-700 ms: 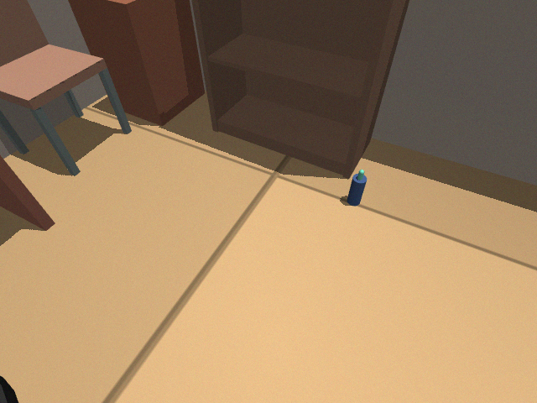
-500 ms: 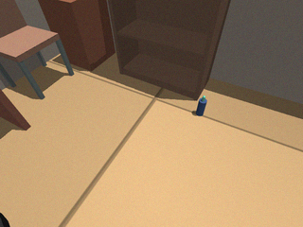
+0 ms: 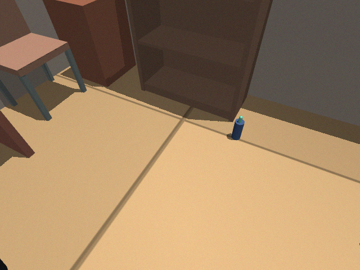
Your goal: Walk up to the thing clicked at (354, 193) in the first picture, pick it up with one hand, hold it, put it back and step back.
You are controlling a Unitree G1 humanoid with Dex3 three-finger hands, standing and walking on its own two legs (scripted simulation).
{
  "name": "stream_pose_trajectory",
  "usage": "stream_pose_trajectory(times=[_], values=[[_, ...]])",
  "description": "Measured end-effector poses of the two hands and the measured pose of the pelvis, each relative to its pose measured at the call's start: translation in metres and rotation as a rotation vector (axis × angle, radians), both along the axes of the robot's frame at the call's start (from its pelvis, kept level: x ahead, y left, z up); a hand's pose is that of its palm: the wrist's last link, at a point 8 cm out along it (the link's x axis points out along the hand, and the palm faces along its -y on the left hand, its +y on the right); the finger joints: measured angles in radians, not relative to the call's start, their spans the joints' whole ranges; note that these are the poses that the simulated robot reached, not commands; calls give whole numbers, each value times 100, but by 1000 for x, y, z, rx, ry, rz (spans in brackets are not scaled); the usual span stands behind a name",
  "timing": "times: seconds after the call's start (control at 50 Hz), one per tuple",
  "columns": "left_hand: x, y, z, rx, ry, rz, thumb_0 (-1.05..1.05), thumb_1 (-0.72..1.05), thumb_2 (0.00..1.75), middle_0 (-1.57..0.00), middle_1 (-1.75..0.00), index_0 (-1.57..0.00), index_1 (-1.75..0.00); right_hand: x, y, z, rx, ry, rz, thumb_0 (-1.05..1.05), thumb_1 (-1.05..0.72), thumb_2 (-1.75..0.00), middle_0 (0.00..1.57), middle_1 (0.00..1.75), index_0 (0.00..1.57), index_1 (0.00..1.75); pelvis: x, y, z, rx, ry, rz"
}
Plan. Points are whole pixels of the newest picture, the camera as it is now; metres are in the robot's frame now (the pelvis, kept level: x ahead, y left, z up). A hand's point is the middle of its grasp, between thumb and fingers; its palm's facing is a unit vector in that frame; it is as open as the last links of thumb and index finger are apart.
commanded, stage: stand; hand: left
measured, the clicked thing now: (238, 127) +1.16 -0.41 -0.67
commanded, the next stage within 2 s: walk up in 0.42 s
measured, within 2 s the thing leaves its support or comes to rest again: neither
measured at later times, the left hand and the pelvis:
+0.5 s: hand out of the picture +0.08 +0.26 -0.16, palm faces -0.09 -0.94 -0.34, open 7.4 cm; pelvis +0.00 +0.00 -0.01, yaw -4 degrees
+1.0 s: hand (139, 237) +0.25 +0.12 -0.15, palm faces -0.29 -0.89 -0.35, open 7.3 cm; pelvis +0.14 -0.12 -0.02, yaw -18 degrees
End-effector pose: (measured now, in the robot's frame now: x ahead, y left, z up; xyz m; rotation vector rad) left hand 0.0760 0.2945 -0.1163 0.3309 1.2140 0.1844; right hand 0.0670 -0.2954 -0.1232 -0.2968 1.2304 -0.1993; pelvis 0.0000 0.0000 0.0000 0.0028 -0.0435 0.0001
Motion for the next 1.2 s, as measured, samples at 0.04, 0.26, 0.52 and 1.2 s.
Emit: stream_pose_trajectory(times=[0.04, 0.26, 0.52, 1.2], values=[[0, 0, 0, 0, 0, 2, 1, 91, 90, -21, -30, -21, -30, 0, 0, 0, 0, -1, 1, 0, -91, -90, 20, 30, 20, 30, 0, 0, 0, 0, -1, 0], [-5, 2, 0, 2, 8, 4, 1, 91, 90, -21, -30, -21, -30, -4, 1, 0, 0, 10, 3, 0, -91, -90, 20, 30, 20, 30, -1, 0, 0, -1, 2, 1], [3, 7, -1, -4, 55, -60, 1, 91, 90, -21, -30, -21, -30, -9, -17, 5, -19, -96, -56, 0, -90, -90, 20, 30, 20, 30, 5, -4, -6, 21, 14, -83], [308, -156, -25, -23, -24, -423, 1, 91, 90, -21, -30, -21, -30, 91, -162, 14, -123, -131, -312, 1, -90, -90, 20, 30, 20, 30, 228, -135, -30, 6, 2, -385]])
